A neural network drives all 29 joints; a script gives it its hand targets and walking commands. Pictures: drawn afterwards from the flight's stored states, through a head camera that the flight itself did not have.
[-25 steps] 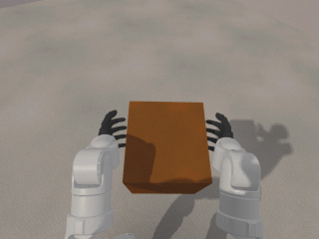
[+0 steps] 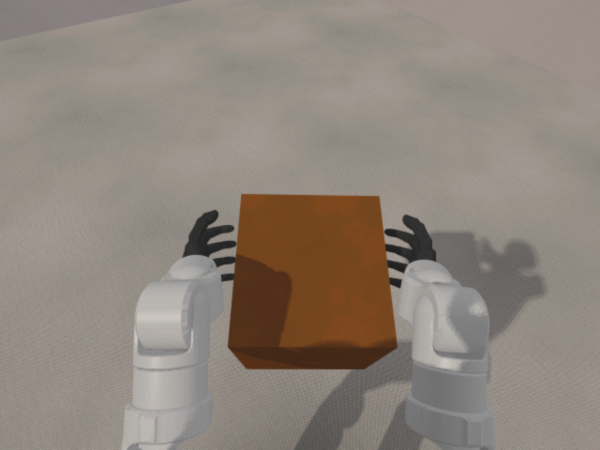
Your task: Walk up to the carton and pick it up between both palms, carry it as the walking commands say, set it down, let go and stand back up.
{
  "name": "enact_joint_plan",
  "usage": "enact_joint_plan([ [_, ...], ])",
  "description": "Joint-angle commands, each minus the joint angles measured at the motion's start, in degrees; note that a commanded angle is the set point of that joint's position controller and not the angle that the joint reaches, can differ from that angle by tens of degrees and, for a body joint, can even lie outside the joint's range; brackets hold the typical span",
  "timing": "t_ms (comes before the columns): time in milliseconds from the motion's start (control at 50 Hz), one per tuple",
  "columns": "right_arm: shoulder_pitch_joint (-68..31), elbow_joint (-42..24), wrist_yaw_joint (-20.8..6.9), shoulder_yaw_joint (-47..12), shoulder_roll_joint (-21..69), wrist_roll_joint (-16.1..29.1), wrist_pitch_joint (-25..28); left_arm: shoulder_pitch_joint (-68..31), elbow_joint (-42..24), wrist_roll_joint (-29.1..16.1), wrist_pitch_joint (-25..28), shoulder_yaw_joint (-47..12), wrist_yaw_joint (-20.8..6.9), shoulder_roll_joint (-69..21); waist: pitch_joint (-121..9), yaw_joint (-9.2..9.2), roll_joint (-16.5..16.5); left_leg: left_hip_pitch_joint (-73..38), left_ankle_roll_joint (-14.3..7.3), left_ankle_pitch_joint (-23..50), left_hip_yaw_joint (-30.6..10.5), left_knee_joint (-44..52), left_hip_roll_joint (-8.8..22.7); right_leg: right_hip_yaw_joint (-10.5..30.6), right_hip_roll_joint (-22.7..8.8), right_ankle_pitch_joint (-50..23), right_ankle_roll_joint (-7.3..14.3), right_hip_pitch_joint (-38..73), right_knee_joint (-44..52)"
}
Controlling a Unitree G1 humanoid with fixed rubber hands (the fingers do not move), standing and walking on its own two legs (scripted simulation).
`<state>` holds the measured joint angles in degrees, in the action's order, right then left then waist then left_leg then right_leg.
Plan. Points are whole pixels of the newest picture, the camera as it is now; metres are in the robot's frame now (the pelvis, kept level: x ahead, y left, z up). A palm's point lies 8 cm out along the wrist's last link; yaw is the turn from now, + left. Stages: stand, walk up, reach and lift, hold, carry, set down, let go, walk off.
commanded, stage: carry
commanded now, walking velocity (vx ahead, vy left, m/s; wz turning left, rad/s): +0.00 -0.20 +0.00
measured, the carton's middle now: (307, 289) +0.33 +0.00 +0.02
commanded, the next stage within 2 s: none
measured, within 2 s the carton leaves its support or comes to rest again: neither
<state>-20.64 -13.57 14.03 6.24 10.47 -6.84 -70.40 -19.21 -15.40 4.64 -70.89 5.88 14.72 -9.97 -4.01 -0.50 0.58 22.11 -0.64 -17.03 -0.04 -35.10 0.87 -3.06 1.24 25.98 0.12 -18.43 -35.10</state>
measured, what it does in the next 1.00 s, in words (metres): walks backwards: left foot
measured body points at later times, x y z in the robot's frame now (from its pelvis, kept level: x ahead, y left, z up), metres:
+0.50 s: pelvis -0.05 -0.04 +0.00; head -0.06 -0.04 +0.45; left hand +0.25 +0.09 +0.10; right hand +0.26 -0.18 +0.10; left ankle -0.01 +0.12 -0.73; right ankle -0.05 -0.14 -0.73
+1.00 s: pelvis -0.11 -0.07 +0.00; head -0.11 -0.06 +0.45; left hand +0.19 +0.08 +0.09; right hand +0.20 -0.19 +0.11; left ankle -0.09 +0.09 -0.73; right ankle -0.10 -0.17 -0.70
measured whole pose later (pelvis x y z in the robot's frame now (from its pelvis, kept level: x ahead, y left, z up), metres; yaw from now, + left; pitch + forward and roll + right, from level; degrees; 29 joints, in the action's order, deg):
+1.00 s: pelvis -0.11 -0.07 +0.00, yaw +1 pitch +0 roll -1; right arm -20.0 -13.5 13.9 4.9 10.3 -6.9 -73.1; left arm -18.0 -15.4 5.3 -73.6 5.5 14.7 -9.6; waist -2.2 -0.5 -0.2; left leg 18.9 3.8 -17.1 0.9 -35.7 6.8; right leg -7.2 -1.3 26.6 1.0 -22.8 -47.3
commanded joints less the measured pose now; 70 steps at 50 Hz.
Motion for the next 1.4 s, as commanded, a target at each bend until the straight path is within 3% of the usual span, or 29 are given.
enact_joint_plan([
  [0, -14.7, -7.7, -12.9, -31.7, 60.8, 21.3, -0.3, -19.6, -7.2, -20.7, -0.3, -33.0, -14.2, -60.3, -20.1, 0.33, 10.0, -12.1, -3.2, 41.0, -12.4, 4.6, 16.1, -1.0, -3.6, -6.7, 0.3, 5.7, 7.2],
  [100, -18.9, -8.5, -12.4, -33.6, 61.1, 22.3, -0.8, -19.0, -4.2, -19.5, -0.2, -30.5, -14.6, -59.2, -20.0, 0.15, -12.2, 8.6, 3.3, -12.3, 1.1, -11.1, 3.8, 7.9, -17.4, -55.4, 9.5, 22.6, 6.2],
  [120, -17.8, -7.2, -12.6, -32.7, 61.1, 22.3, -0.9, -19.9, -4.0, -20.0, -0.6, -32.0, -14.5, -60.9, -19.7, -0.28, -6.2, 10.1, 2.8, -16.1, 1.5, -15.8, 2.6, 9.4, -18.7, -55.1, 12.0, 21.2, 6.4],
  [240, -17.3, -6.9, -12.7, -32.1, 60.4, 22.1, -0.9, -19.1, -4.9, -19.0, -0.1, -30.6, -14.1, -59.1, -20.0, 1.26, -8.6, -0.6, 3.5, 6.1, 3.2, 3.9, 3.5, 1.2, -11.1, -56.7, 6.3, 18.2, -1.1],
  [260, -18.0, -6.3, -13.0, -32.0, 60.6, 22.6, -1.2, -18.6, -4.5, -18.3, -0.5, -30.2, -13.9, -58.4, -20.0, 1.68, -6.8, -8.1, 2.1, 16.5, 0.0, 7.5, 6.9, -1.2, -9.5, -43.9, 4.4, 12.4, -2.2],
  [280, -14.5, -4.0, -12.6, -31.0, 59.7, 21.5, -1.4, -18.6, -5.2, -18.7, -0.9, -30.7, -13.9, -57.9, -18.7, 1.71, 1.5, -14.1, -1.2, 38.1, -10.8, 6.7, 14.4, -1.1, -6.5, -24.9, 1.6, 1.2, -6.3],
  [300, -18.2, -7.3, -12.9, -31.8, 59.3, 22.5, -0.7, -18.1, -4.8, -18.3, -0.9, -30.9, -14.1, -58.3, -18.5, 1.25, 12.3, -16.8, -5.4, 43.7, -20.7, 8.4, 22.5, -1.8, -2.4, 0.3, -0.7, -6.2, -9.4],
  [320, -16.4, -5.9, -12.8, -30.7, 58.6, 21.3, -0.6, -20.2, -5.1, -19.3, -1.0, -32.7, -14.2, -59.0, -17.1, 1.32, 16.6, -13.4, -7.7, 35.9, -24.7, 10.8, 24.6, 2.7, -3.4, 6.7, -0.9, -7.0, -14.3],
  [340, -16.7, -5.3, -12.6, -30.6, 59.5, 20.6, -1.1, -21.6, -5.0, -19.8, -1.1, -32.4, -14.2, -58.5, -15.2, 1.38, 10.0, -12.4, -8.0, 31.1, -23.0, 11.1, 23.2, 4.3, -4.1, 6.3, -0.7, -8.0, -14.9],
  [420, -14.4, -4.1, -12.4, -28.5, 59.1, 19.4, -1.1, -23.0, -4.9, -20.8, -1.4, -32.8, -14.0, -59.3, -15.5, 0.92, 14.0, -8.1, -3.0, 30.9, -13.6, 10.2, 16.2, -2.2, -0.2, -0.6, -0.2, 0.6, -0.5],
  [480, -16.1, -7.4, -12.0, -29.7, 60.2, 20.3, -0.5, -21.0, -5.1, -21.0, -1.1, -32.1, -14.1, -60.7, -21.2, 0.77, 10.7, -4.7, 0.3, 26.5, -7.6, 3.0, 12.7, -2.6, -3.8, -8.0, 0.4, 11.9, 10.0],
  [520, -17.5, -8.4, -12.1, -32.1, 60.6, 20.9, -0.8, -20.9, -5.7, -19.3, -0.6, -30.9, -14.0, -59.2, -15.9, -0.11, -11.7, 11.3, 4.4, -10.9, 4.4, -12.1, 3.2, 11.7, -17.8, -27.3, 7.9, 15.6, 13.3],
  [540, -19.6, -8.6, -12.3, -32.6, 61.0, 21.4, -1.1, -23.0, -6.9, -20.0, -0.7, -31.2, -14.2, -60.4, -15.4, 0.03, -12.4, 11.5, 3.5, -18.6, 4.1, -22.4, 3.0, 11.5, -19.9, -29.8, 10.8, 12.1, 13.2],
  [580, -20.4, -7.2, -12.7, -33.8, 61.7, 22.5, -1.1, -21.3, -5.6, -19.5, -0.7, -29.8, -14.8, -59.3, -14.2, 0.07, -8.5, 11.5, 3.8, -14.6, 2.7, -30.3, 3.7, 9.1, -17.4, -19.1, 11.1, 8.3, 14.9],
  [660, -20.2, -7.3, -12.3, -33.9, 62.9, 22.6, -0.7, -22.4, -5.0, -20.4, 0.2, -29.6, -14.8, -61.4, -15.0, 0.48, -13.2, 11.9, 5.6, -11.6, 5.1, -24.7, 4.4, 4.5, -14.3, -43.5, 11.2, 15.1, 8.7],
  [680, -20.1, -6.9, -12.0, -33.4, 61.9, 22.4, -0.5, -20.1, -3.6, -19.9, -0.2, -29.3, -15.1, -60.5, -17.0, 0.05, -9.1, 9.9, 5.2, -12.9, 6.4, -24.6, 3.0, 5.7, -14.8, -36.7, 11.5, 13.2, 9.5],
  [800, -18.2, -5.0, -12.6, -31.9, 60.0, 22.2, -1.5, -18.2, -3.7, -18.0, -1.1, -29.5, -14.0, -58.0, -15.4, 1.09, -10.3, -3.4, 3.9, -3.2, 8.2, 1.0, 2.4, 1.8, -11.5, -22.1, 8.3, 6.0, 6.0],
  [840, -18.4, -5.9, -13.0, -31.5, 61.1, 22.6, -1.4, -19.9, -4.4, -18.7, -1.2, -30.8, -13.8, -59.5, -14.3, 1.73, 1.0, -14.1, 1.3, 6.8, -6.3, 11.5, 12.0, -0.3, -8.5, -13.9, 3.1, -6.1, -1.7],
  [860, -14.8, -2.4, -12.8, -29.0, 59.2, 20.4, -1.8, -21.5, -5.8, -19.0, -2.1, -32.1, -14.0, -58.5, -10.9, 1.31, 17.1, -12.9, -3.6, 18.2, -23.5, 14.9, 24.0, -1.8, -3.5, 2.4, -0.8, -13.4, -10.6],
  [880, -14.9, -3.5, -12.5, -29.1, 57.6, 19.8, -1.5, -19.4, -3.7, -18.2, -2.2, -31.3, -14.2, -58.0, -11.5, 1.41, 14.7, -7.8, -8.9, 19.3, -28.2, 16.1, 28.0, 3.8, -4.3, 6.0, -1.2, -11.8, -20.9],
  [940, -14.5, -3.5, -13.0, -29.8, 60.6, 19.8, -1.3, -23.6, -7.3, -20.2, -1.6, -33.5, -14.4, -59.5, -11.1, 1.09, 11.9, -7.3, -4.4, 23.8, -13.2, 13.0, 20.0, 3.7, -5.4, 1.5, -0.8, -9.1, -16.8],
  [1020, -13.6, -6.4, -11.9, -28.8, 60.3, 19.4, -0.4, -20.9, -6.6, -21.4, -1.3, -33.3, -14.0, -60.9, -18.8, 0.81, 16.3, -15.5, -1.2, 45.6, -8.3, 3.8, 16.8, -2.4, -2.6, -7.1, -0.5, 0.3, 8.9],
  [1040, -14.3, -7.0, -12.2, -29.6, 62.3, 20.6, -0.2, -23.1, -9.7, -22.2, -0.6, -33.7, -14.1, -61.6, -22.2, 0.95, 12.3, -13.9, 0.6, 43.4, -5.5, 0.2, 14.6, -3.6, -2.7, -11.7, 0.1, 6.5, 13.0],
  [1060, -12.1, -7.4, -11.7, -28.7, 60.3, 19.8, 0.1, -21.2, -9.3, -21.8, -0.7, -33.4, -14.0, -60.4, -24.2, 0.83, 8.7, -8.4, 1.7, 34.9, -3.6, -3.4, 13.1, -1.3, -7.2, -19.2, -0.1, 14.4, 13.9],
  [1080, -12.7, -10.5, -11.9, -31.1, 61.4, 20.5, 0.5, -20.7, -11.0, -21.4, 0.2, -33.5, -14.4, -60.5, -24.1, 0.60, -6.1, 3.6, 3.7, 12.3, 1.9, -7.9, 8.3, 4.1, -14.1, -46.2, 3.2, 21.2, 7.2],
  [1100, -17.5, -12.6, -12.4, -33.2, 62.6, 22.3, 0.8, -20.2, -9.3, -20.7, 0.3, -33.3, -14.6, -61.8, -21.8, -0.04, -13.9, 12.4, 4.2, -16.6, 6.1, -17.8, 3.1, 10.2, -20.2, -53.0, 8.0, 21.6, 9.0],
  [1140, -18.1, -11.5, -12.6, -34.5, 63.3, 23.1, 0.4, -19.9, -9.2, -20.8, 0.0, -33.4, -14.5, -63.0, -19.1, -0.29, -8.5, 12.5, 2.7, -18.9, 4.3, -30.0, 3.5, 7.2, -20.0, -38.4, 11.1, 15.1, 10.9],
  [1280, -19.7, -9.7, -12.5, -34.3, 61.6, 22.8, -0.4, -18.8, -6.4, -19.1, -0.2, -30.5, -14.7, -60.3, -15.6, -0.37, -11.0, 7.6, 4.1, -11.4, 7.6, -23.7, 2.8, 5.4, -15.2, -6.7, 9.9, 7.5, 17.0],
  [1380, -18.6, -7.6, -12.8, -32.1, 60.3, 22.6, -0.9, -18.7, -5.7, -18.6, -1.3, -32.5, -13.9, -59.7, -14.7, 1.07, -7.3, -4.4, 2.7, -2.6, 8.7, 0.7, 2.4, 0.9, -13.4, -12.4, 7.0, 2.8, 10.3],
])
